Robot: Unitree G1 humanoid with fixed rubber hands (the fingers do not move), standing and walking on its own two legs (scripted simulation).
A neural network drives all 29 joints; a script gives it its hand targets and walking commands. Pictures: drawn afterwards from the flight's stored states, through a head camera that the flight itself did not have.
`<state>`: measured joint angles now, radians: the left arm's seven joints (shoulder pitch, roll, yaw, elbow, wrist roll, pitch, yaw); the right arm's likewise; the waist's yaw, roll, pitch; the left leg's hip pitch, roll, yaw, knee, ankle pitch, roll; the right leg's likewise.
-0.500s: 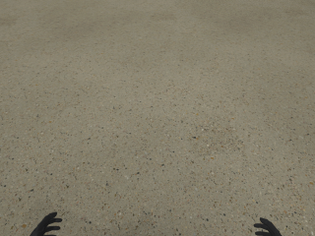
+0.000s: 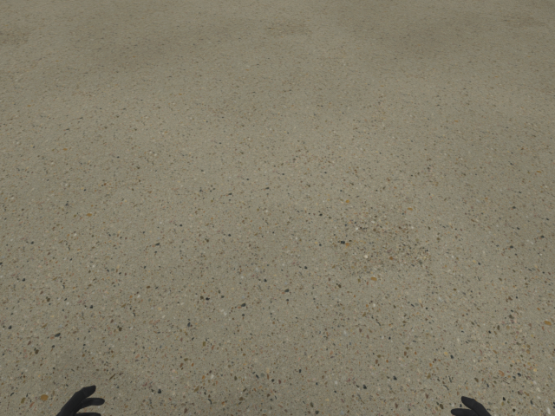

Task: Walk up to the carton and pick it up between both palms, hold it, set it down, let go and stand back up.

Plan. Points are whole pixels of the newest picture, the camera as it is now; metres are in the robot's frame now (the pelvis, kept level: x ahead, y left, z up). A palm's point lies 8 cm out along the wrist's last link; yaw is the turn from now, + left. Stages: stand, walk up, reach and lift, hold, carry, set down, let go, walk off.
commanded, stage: stand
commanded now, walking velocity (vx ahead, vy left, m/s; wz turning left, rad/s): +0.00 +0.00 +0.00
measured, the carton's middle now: out of the picture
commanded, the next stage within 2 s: none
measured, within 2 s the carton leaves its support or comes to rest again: neither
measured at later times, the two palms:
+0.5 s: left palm out of the picture +0.11 +0.31 -0.10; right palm out of the picture +0.11 -0.31 -0.10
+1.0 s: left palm out of the picture +0.10 +0.32 -0.10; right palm out of the picture +0.11 -0.31 -0.10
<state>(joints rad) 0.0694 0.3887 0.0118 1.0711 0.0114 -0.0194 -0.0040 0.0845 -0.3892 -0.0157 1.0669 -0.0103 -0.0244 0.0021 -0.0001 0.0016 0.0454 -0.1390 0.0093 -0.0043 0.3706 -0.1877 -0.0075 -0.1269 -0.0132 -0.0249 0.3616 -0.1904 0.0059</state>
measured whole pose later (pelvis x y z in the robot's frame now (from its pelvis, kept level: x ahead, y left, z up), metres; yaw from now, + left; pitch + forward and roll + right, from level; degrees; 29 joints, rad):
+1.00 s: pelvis +0.01 +0.00 +0.00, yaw +1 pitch -2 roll +0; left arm 0.07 0.39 0.01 1.09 0.01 -0.01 0.00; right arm 0.09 -0.40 -0.02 1.08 -0.01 -0.02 0.00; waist 0.00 0.00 0.04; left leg -0.12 0.00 -0.01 0.33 -0.18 0.00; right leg -0.10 -0.02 -0.03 0.33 -0.19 0.01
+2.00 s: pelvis +0.02 +0.00 +0.00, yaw +1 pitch -2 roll +0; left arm 0.08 0.39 0.02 1.08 0.01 -0.01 0.00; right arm 0.09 -0.40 -0.02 1.07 -0.01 -0.02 0.00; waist 0.00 0.00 0.04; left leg -0.11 0.00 -0.01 0.33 -0.19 -0.01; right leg -0.09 -0.03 -0.03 0.32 -0.20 0.02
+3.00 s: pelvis +0.02 +0.00 +0.00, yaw +1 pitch -2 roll +0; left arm 0.08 0.39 0.01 1.09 0.01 -0.01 0.00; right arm 0.09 -0.40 -0.02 1.08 -0.01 -0.02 0.00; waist 0.00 0.00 0.04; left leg -0.11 0.01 -0.01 0.32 -0.18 -0.01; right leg -0.09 -0.03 -0.03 0.31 -0.19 0.02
